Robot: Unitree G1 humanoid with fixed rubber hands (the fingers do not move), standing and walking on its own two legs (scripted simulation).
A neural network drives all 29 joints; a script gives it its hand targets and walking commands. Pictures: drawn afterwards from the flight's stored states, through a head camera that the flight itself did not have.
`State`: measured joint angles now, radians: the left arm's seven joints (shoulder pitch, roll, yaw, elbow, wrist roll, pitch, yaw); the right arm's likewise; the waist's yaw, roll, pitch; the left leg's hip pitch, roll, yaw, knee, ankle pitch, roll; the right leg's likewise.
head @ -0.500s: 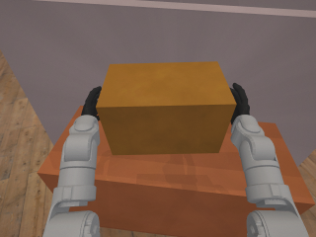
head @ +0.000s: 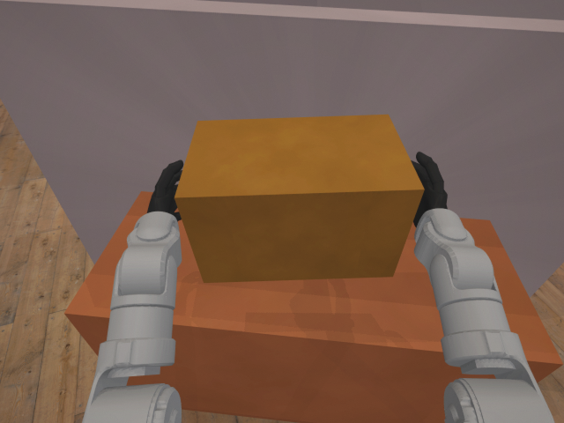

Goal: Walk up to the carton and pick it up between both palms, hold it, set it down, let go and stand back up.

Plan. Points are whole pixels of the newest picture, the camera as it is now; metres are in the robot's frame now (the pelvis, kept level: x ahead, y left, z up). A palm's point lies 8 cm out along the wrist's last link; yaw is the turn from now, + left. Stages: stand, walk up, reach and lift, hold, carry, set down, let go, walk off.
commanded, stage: hold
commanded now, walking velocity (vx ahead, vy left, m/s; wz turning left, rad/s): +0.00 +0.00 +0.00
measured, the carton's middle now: (295, 199) +0.39 +0.00 +0.15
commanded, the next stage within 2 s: none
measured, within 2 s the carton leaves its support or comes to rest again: neither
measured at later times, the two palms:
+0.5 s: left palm (165, 214) +0.35 +0.18 +0.15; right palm (428, 208) +0.36 -0.19 +0.17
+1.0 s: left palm (163, 212) +0.35 +0.18 +0.16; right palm (428, 209) +0.35 -0.18 +0.17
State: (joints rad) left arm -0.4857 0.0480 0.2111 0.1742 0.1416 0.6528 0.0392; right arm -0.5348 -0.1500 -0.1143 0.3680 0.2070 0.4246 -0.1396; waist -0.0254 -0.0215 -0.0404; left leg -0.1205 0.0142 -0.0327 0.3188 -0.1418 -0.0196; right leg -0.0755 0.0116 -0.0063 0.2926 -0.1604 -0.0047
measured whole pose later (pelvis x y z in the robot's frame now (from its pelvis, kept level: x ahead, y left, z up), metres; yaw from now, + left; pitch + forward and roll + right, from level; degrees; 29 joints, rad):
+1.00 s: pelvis +0.00 +0.00 +0.00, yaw +0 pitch -3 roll +0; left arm -0.50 0.06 0.21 0.18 0.12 0.64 0.04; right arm -0.53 -0.14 -0.12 0.33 0.20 0.42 -0.16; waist -0.02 -0.02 -0.04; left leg -0.13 0.02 -0.04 0.32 -0.14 -0.02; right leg -0.09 0.02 -0.01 0.30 -0.16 -0.01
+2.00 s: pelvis -0.01 +0.00 +0.00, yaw +0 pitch -4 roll +0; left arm -0.53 0.06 0.23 0.22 0.14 0.64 0.04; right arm -0.56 -0.14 -0.13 0.39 0.19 0.41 -0.15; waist -0.02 -0.03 -0.04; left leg -0.12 0.01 -0.04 0.32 -0.13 -0.02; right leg -0.08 0.01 -0.01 0.30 -0.16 -0.01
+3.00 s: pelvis +0.00 +0.00 +0.00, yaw +0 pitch -3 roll +0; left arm -0.50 0.06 0.21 0.18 0.13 0.65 0.04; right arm -0.54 -0.13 -0.13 0.35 0.19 0.41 -0.15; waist -0.03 -0.03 -0.02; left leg -0.12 0.02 -0.04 0.32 -0.14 -0.03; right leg -0.08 0.02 -0.02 0.30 -0.16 -0.01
